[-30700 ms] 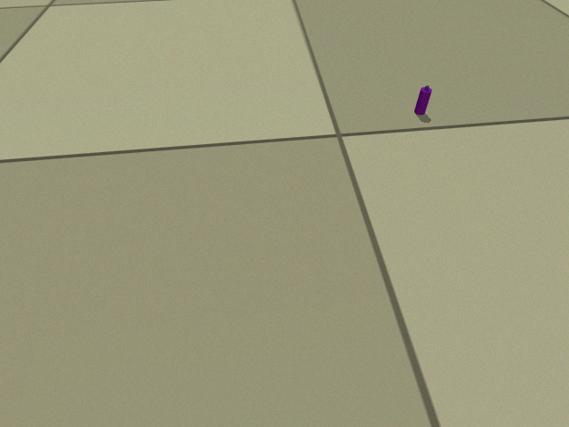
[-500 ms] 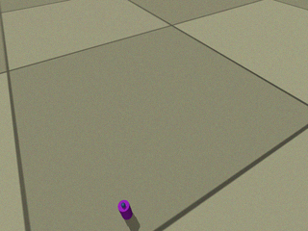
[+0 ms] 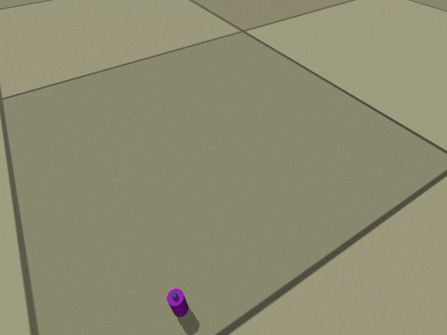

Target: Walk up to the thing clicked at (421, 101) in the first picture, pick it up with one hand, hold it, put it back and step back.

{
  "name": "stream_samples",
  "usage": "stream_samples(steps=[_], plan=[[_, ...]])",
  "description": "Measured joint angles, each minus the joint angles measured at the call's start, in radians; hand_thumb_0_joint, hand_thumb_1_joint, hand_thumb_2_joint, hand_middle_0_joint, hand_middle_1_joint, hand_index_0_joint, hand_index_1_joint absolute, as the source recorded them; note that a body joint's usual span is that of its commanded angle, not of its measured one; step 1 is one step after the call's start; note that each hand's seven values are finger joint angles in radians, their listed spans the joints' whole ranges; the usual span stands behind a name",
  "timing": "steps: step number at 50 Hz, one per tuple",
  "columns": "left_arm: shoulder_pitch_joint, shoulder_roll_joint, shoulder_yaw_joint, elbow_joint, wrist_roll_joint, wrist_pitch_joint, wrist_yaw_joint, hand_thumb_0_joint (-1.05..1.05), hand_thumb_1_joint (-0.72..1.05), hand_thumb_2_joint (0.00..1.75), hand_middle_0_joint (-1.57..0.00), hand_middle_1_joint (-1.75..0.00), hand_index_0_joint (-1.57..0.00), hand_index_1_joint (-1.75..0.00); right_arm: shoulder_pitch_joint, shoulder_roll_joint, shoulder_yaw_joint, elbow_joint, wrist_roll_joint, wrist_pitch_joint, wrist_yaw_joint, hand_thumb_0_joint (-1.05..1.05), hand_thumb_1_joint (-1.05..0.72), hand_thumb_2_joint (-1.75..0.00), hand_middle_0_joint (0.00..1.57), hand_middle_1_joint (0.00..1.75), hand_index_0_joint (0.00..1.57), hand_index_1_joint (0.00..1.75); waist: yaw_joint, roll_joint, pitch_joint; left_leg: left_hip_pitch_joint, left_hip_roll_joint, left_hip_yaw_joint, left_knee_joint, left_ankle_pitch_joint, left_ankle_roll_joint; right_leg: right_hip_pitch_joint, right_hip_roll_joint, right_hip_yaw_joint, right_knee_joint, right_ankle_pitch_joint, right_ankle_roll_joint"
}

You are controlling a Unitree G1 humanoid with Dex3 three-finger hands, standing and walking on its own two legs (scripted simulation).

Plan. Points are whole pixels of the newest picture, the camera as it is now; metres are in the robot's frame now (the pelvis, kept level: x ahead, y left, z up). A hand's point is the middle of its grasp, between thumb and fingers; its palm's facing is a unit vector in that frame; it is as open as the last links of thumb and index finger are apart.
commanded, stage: stand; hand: left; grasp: from the side
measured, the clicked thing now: (177, 302) +0.39 +0.23 -0.69
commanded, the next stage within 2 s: step back in 0.86 s
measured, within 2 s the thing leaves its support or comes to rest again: neither
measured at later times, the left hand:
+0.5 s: hand out of the picture +0.08 +0.25 -0.16, palm faces -0.02 -0.94 -0.35, open 7.4 cm
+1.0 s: hand out of the picture +0.11 +0.26 -0.16, palm faces -0.01 -0.93 -0.37, open 7.4 cm
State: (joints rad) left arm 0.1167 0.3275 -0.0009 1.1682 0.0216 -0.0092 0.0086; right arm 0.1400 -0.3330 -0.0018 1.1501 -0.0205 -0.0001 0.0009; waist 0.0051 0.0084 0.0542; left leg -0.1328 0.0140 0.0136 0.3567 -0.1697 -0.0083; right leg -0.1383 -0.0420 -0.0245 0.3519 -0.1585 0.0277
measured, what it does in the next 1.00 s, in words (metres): stands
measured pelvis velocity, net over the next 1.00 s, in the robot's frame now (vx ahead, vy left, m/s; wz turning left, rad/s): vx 0.01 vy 0.00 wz -0.01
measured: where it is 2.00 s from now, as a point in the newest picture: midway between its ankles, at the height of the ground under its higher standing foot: outside the picture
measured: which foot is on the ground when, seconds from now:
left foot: down 0.00-1.00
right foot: down 0.00-1.00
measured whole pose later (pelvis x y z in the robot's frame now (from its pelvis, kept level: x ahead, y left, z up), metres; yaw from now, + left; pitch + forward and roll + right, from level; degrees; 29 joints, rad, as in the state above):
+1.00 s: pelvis +0.01 +0.00 -0.01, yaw +0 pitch -1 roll +0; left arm 0.08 0.36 0.04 1.05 -0.01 0.01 0.01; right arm 0.06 -0.37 -0.03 1.06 0.00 0.03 0.01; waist -0.01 0.01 0.11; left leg -0.22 0.02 0.02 0.47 -0.23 -0.01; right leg -0.22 -0.03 -0.02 0.46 -0.22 0.02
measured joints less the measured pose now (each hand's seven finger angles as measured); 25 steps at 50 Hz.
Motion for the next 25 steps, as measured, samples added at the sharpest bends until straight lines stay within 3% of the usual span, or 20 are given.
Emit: stream_samples(steps=[25], plan=[[-0.004, 0.003, 0.003, -0.004, -0.004, 0.001, -0.004, 0.01, 0.91, 0.90, -0.20, -0.30, -0.20, -0.30, -0.024, -0.008, 0.001, 0.003, 0.002, -0.008, 0.002, 0.01, -0.91, -0.90, 0.21, 0.30, 0.20, 0.30, -0.002, 0.003, -0.005, 0.018, 0.000, 0.006, -0.031, -0.005, 0.000, 0.014, 0.000, 0.005, -0.026, -0.006, 0.002]])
